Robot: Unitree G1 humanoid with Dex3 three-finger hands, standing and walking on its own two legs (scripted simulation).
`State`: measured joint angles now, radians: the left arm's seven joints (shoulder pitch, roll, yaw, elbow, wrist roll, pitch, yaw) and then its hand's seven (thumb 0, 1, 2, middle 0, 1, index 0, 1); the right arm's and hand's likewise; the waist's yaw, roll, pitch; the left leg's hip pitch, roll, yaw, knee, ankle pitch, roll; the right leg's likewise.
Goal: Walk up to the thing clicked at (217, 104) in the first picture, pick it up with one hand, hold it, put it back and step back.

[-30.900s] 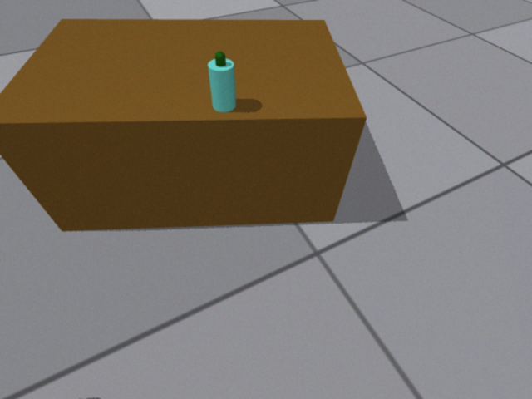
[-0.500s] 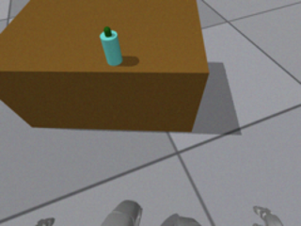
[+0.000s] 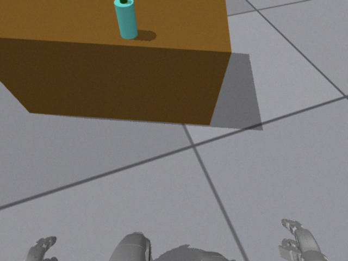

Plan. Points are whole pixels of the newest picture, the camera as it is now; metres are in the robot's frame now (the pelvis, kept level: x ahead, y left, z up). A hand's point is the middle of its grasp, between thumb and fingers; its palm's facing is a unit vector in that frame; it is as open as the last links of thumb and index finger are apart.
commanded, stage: step back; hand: left
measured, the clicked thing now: (125, 14) +1.02 +0.25 -0.06
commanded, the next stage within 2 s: stand in 1.24 s
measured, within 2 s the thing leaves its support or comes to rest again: neither
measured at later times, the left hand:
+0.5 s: hand out of the picture -0.04 +0.29 -0.13, palm faces +0.09 -0.91 -0.40, open 7.4 cm
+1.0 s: hand out of the picture +0.02 +0.31 -0.14, palm faces +0.08 -0.93 -0.37, open 7.4 cm
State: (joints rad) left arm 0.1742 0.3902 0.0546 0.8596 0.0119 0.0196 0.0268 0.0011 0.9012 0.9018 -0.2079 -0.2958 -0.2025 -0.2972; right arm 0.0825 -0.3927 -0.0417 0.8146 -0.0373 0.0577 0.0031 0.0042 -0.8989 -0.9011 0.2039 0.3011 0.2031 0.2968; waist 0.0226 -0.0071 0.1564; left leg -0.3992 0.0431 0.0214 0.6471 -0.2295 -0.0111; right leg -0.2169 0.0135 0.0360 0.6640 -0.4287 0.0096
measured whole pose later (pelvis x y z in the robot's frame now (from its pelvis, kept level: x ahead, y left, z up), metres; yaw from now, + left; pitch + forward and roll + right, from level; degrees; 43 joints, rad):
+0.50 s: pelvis -0.07 +0.01 +0.01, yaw +6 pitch -3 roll +1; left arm 0.23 0.40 0.06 0.97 0.03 0.01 0.00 0.00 0.90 0.90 -0.21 -0.30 -0.20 -0.30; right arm 0.24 -0.36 -0.05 0.99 -0.05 0.02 0.03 0.01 -0.90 -0.90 0.20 0.30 0.20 0.30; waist 0.00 -0.02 0.05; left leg -0.22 -0.02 -0.02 0.57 -0.31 0.02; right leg -0.33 -0.02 -0.01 0.80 -0.51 -0.02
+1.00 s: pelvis -0.03 +0.04 +0.01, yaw +5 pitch -2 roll +0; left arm 0.16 0.39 0.03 1.01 0.01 -0.01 0.01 0.00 0.90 0.90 -0.21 -0.30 -0.20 -0.30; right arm 0.13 -0.34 -0.04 1.02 -0.04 0.00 0.01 0.00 -0.90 -0.90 0.20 0.30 0.20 0.30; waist 0.02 -0.03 0.08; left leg -0.28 0.02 0.03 0.59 -0.28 0.01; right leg -0.24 -0.03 0.00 0.63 -0.43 -0.02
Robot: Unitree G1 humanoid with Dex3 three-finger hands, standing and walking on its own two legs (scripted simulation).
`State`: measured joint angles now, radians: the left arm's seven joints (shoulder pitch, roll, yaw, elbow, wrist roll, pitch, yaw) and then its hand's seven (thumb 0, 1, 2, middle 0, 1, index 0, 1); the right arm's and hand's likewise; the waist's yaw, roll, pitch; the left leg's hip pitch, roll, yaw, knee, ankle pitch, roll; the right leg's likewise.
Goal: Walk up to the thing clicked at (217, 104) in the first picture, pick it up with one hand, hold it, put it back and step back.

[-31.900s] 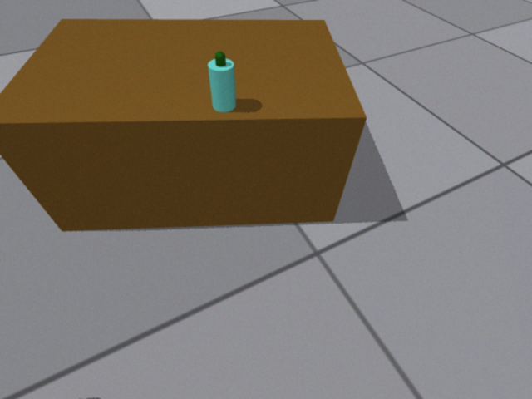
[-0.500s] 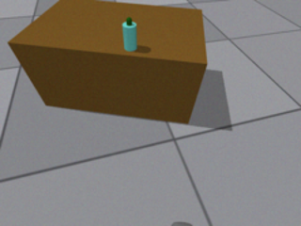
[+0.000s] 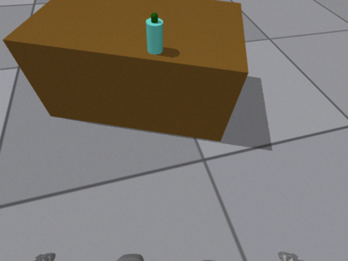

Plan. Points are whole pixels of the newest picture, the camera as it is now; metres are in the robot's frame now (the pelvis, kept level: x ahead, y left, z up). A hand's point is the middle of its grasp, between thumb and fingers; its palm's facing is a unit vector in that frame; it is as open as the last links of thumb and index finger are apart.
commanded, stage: step back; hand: left
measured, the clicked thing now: (154, 32) +1.07 +0.13 -0.07
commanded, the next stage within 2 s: stand in 0.24 s
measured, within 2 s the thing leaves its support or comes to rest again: neither
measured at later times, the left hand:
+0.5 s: hand out of the picture +0.11 +0.24 -0.14, palm faces -0.04 -0.94 -0.34, open 7.4 cm
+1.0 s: hand out of the picture +0.07 +0.24 -0.14, palm faces -0.04 -0.94 -0.35, open 7.4 cm
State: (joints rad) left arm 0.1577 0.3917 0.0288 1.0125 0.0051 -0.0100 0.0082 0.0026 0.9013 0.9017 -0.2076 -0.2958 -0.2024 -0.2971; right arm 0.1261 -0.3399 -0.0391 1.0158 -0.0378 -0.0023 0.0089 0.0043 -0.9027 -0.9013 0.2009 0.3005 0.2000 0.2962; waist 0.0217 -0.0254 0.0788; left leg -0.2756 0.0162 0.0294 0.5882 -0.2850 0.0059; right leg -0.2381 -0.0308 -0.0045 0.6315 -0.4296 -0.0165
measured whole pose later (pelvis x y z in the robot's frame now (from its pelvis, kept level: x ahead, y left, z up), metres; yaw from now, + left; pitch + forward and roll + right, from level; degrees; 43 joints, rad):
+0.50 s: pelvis +0.01 +0.00 +0.02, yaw -1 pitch -3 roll +0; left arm 0.07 0.35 -0.01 1.11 0.01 -0.03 0.00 0.00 0.90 0.90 -0.21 -0.30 -0.20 -0.30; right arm 0.05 -0.34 -0.02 1.11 -0.01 -0.01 0.01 0.00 -0.90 -0.90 0.20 0.30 0.20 0.30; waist -0.01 0.00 0.06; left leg -0.13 0.02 0.04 0.36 -0.18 -0.01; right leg -0.09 -0.02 0.00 0.37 -0.23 0.02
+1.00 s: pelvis -0.01 -0.01 +0.02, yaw -1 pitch -3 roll +0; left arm 0.12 0.35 0.00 1.14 0.01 -0.02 -0.01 0.00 0.90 0.90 -0.21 -0.30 -0.20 -0.30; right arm 0.11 -0.35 -0.01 1.14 -0.02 -0.01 0.02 0.00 -0.90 -0.90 0.20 0.30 0.20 0.30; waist -0.01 0.01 0.05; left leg -0.13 0.04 0.03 0.32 -0.14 -0.02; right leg -0.09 0.00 -0.01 0.32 -0.18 0.00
